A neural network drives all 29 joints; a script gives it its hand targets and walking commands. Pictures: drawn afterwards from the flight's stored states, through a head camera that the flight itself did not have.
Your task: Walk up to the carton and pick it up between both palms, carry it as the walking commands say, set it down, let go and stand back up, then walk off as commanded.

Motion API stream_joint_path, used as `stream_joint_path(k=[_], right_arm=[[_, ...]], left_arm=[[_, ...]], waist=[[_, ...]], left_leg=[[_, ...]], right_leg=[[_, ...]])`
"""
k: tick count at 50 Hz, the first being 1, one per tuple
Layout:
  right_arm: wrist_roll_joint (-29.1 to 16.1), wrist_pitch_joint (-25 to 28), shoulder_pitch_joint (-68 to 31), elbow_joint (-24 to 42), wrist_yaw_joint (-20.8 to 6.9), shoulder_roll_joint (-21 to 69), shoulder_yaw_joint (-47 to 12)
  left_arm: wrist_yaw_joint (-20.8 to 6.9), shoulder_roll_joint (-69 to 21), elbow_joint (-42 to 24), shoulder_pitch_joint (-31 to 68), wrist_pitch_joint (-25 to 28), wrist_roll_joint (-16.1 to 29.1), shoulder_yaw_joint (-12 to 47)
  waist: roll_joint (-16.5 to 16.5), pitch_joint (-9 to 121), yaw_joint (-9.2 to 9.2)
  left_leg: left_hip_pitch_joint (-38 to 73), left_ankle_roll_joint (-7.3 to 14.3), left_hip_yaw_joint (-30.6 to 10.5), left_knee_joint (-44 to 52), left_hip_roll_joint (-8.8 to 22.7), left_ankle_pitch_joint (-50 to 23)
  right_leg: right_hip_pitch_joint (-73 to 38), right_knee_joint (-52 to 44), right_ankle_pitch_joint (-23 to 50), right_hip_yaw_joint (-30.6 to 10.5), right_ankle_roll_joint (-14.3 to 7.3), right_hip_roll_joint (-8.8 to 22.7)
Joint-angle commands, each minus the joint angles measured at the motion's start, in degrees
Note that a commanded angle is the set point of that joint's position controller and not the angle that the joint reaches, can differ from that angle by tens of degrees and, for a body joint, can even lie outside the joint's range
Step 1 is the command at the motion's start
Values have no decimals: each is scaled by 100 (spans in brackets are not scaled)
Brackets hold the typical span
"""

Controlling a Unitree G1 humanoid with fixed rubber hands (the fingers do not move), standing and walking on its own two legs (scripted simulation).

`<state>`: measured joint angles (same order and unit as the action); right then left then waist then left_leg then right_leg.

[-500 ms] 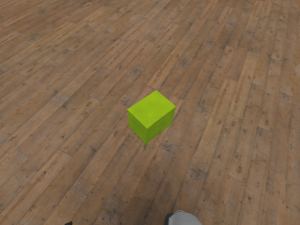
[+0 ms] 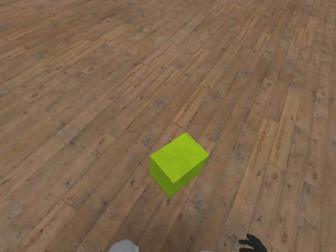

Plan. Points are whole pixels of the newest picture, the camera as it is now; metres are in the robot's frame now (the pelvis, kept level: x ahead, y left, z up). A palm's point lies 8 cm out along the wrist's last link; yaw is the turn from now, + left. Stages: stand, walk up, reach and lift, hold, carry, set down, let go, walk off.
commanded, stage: walk up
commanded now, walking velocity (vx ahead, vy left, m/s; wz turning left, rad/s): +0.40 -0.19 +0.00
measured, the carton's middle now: (177, 164) +0.64 -0.11 -0.64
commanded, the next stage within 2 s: none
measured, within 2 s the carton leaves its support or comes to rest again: neither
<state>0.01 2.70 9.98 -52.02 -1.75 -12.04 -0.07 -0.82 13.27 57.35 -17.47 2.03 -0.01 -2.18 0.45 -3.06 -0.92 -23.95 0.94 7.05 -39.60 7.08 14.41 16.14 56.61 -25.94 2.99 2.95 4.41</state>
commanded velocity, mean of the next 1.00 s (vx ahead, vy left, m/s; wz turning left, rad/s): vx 0.24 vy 0.00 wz -0.02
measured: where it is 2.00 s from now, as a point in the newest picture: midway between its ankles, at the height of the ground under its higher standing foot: outside the picture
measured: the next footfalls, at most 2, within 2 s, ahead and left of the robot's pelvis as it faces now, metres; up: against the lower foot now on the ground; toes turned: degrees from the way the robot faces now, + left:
right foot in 0.40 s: +0.21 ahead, -0.20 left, +0.00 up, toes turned -8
left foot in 0.90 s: +0.25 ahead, +0.08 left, +0.00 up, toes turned +6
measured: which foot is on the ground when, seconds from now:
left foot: down 0.00-0.40, up 0.42-0.88, down 0.90-1.00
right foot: up 0.00-0.38, down 0.40-0.92, up 0.94-1.00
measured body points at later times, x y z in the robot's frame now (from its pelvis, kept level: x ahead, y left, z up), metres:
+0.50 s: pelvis +0.11 -0.09 +0.01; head +0.13 -0.11 +0.46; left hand +0.16 +0.17 -0.13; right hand +0.14 -0.33 -0.15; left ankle +0.06 +0.06 -0.67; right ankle +0.17 -0.19 -0.72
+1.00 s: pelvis +0.17 -0.03 +0.02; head +0.20 +0.00 +0.46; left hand +0.19 +0.21 -0.15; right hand +0.25 -0.28 -0.11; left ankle +0.21 +0.07 -0.72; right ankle +0.16 -0.19 -0.70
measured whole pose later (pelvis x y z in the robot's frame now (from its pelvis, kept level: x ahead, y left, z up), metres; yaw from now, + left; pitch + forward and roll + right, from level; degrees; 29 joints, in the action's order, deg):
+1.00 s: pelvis +0.17 -0.03 +0.02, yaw +0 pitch +0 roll -2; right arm 0.0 1.2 10.8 -55.8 -0.2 -10.7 -0.1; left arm 0.7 12.8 58.4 -15.5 0.4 0.0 -1.6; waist 2.7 -3.0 -1.0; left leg -17.1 0.5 5.4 -29.2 3.6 11.9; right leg 17.1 37.8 -22.1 4.0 1.9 3.9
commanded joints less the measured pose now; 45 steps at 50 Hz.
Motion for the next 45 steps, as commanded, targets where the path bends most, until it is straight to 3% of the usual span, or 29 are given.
stream_joint_path(k=[1, 4, 5, 7, 8, 11, 12, 14, 15, 16, 17, 18, 19, 20, 21, 23, 24, 26, 27, 28, 31, 33, 37, 39, 41, 42, 43, 44, 45], right_arm=[[136, 80, 862, 46, 212, -1154, 512], [127, 141, 1292, -76, 244, -1151, 490], [120, 134, 1386, -67, 248, -1056, 479], [120, 109, 1610, -98, 261, -1061, 499], [136, 92, 1607, -63, 261, -1128, 507], [163, -15, 1289, 18, 299, -1166, 512], [186, -55, 1373, 52, 310, -1072, 510], [184, -114, 1259, 59, 311, -1156, 521], [196, -105, 1270, 27, 288, -1155, 538], [140, -130, 1037, 22, 248, -1071, 513], [122, -154, 1147, -115, 235, -842, 439], [122, -133, 1336, -44, 211, -540, 352], [136, -130, 983, 195, 218, -241, 251], [168, -227, 764, 299, 224, -448, 348], [211, -292, 548, 326, 191, -446, 408], [186, -369, 340, 232, 113, -501, 382], [197, -364, 714, 36, 101, -380, 381], [177, -497, 907, -205, 86, -538, 432], [169, -523, 967, -245, 84, -496, 431], [177, -498, 781, -236, 60, -517, 439], [192, -510, 225, -136, 36, -451, 435], [160, -502, -32, -75, 40, -400, 371], [103, -405, -466, -65, -34, -311, 243], [109, -353, -500, 8, -29, -314, 243], [69, -241, -151, -100, 12, -124, 190], [50, -194, 174, -202, 63, -66, 185], [40, -108, 816, -481, 122, -171, 215], [85, -15, 1500, -723, 165, -613, 366], [197, 111, 1557, -579, 172, -1299, 467]], left_arm=[[-163, 494, -289, 45, -173, -168, -186], [-191, 460, -374, 327, -267, -160, -165], [-189, 377, -402, 411, -277, -157, -161], [-198, 363, -349, 581, -319, -143, -121], [-177, 345, -431, 671, -326, -112, -113], [-219, 274, -563, 1066, -341, -56, -57], [-238, 263, -621, 1127, -356, -76, -39], [-216, 192, -584, 941, -294, -69, 0], [-223, 144, -518, 753, -210, -60, 0], [-195, 86, -241, 243, -65, -97, 50], [-99, 249, -36, -330, 63, -100, -9], [-52, 830, 188, -877, 156, -206, -193], [50, 1430, 299, -1285, 175, -275, -297], [88, 1550, 327, -1290, 115, -249, -272], [82, 1419, 191, -954, 95, -230, -219], [101, 1014, -70, -179, 116, -197, -79], [104, 698, -58, -137, 170, -171, -3], [130, 797, -34, -429, 191, -178, -68], [116, 707, -32, -355, 229, -190, -99], [116, 725, 10, -472, 231, -211, -138], [158, 731, -20, -701, 176, -191, -189], [181, 782, 3, -759, 181, -219, -214], [230, 972, 40, -941, 157, -228, -267], [227, 1048, -10, -673, 65, -233, -305], [231, 1047, 36, -486, 32, -178, -270], [196, 954, -12, -253, 25, -145, -198], [167, 744, 22, -56, 44, -115, -114], [121, 286, -71, 71, 63, -76, -10], [114, 52, -95, 128, 30, -79, 81]], waist=[[-981, 71, 242], [-1250, 130, 281], [-1508, 96, 292], [-1513, 256, 405], [-1564, 143, 390], [-1669, -287, 413], [-1513, -387, 471], [-1736, -171, 407], [-1799, 72, 349], [-1698, 361, 98], [-1227, 836, -156], [14, 1242, -351], [1698, 1093, -496], [1215, 689, -457], [915, 216, -389], [688, -537, -201], [704, -478, -69], [700, 9, -99], [1163, 200, -37], [1379, 262, -91], [1098, 324, -221], [1427, 255, -293], [1446, 459, -511], [1175, 594, -445], [1304, 787, -218], [971, 995, 16], [690, 1165, 270], [-146, 1513, 530], [-1282, 1483, 632]], left_leg=[[1516, 237, -1929, 2722, 1544, -683], [1607, 263, -1404, 2412, 1442, -2314], [1627, 222, -1267, 2466, 1395, -2530], [1979, 319, -1037, 2290, 1283, -2863], [1798, 341, -972, 2405, 1322, -2677], [1415, 516, -965, 2826, 1410, -608], [1294, 555, -1043, 2952, 1448, 47], [1294, 496, -992, 2710, 1437, -44], [1253, 428, -687, 2451, 1267, -167], [1115, 387, -248, 1804, 901, -97], [881, 174, -130, 1005, 491, 444], [332, -33, 220, -497, -57, 1094], [-936, -184, -25, -1848, -488, 2084], [-1305, -127, -563, -2376, -181, 2096], [-1460, -101, -760, -2660, -31, 1685], [-1098, -201, -776, -2393, 110, 891], [-1015, -225, -775, -2305, 94, 578], [-839, -329, -723, -2288, -10, 345], [-749, -355, -683, -2173, -6, 252], [-767, -368, -697, -1995, 14, 321], [-694, -489, -605, -1537, -82, 376], [-795, -531, -498, -1154, -136, 496], [-908, -514, -359, -590, -146, 722], [-596, -555, -348, -39, -171, 1083], [19, -518, -218, 1094, -245, 866], [817, -474, 123, 1824, -426, 142], [1777, -401, 27, 2430, -413, -499], [2693, -198, -800, 2388, 478, -1085], [3359, 152, -2461, 2560, 1771, -1902]], right_leg=[[1662, 1220, 693, -483, -80, 249], [1617, 828, 937, -236, -3, 158], [1584, 658, 1063, -246, 10, 169], [1697, 296, 1089, -58, 58, 101], [1673, 175, 1147, -64, 74, 179], [1561, -876, 1027, 100, 69, 214], [1488, -1050, 970, 69, 67, 247], [931, -1840, 886, 265, -5, 92], [490, -2294, 1043, 431, 12, 30], [-288, -2998, 1280, 801, 14, -168], [-1265, -3331, 1458, 576, -25, -150], [-2132, -3668, 1357, -488, -165, 787], [-2235, -4239, 1392, -2571, -576, 2077], [-1757, -4612, 293, -3077, -1012, 2428], [-1203, -4818, -474, -2979, -985, 2326], [-228, -5107, -700, -2424, -901, 1859], [-302, -5061, -178, -2103, -773, 1718], [-749, -4705, 1039, -1724, -643, 1712], [-724, -4621, 1334, -1567, -681, 1637], [-916, -4565, 1614, -1607, -785, 1574], [-1108, -4476, 1801, -1584, -932, 1479], [-1203, -4433, 1970, -1560, -1088, 1475], [-1845, -4231, 2650, -1334, -1213, 1732], [-1766, -4061, 2472, -1412, -1346, 1814], [-1700, -3696, 2917, -1245, -1232, 1784], [-1263, -3494, 2995, -935, -1000, 1570], [-801, -3079, 2479, -650, -694, 1232], [-195, -2196, 1716, -63, -344, 544], [1218, -1102, -263, 305, -126, -277]])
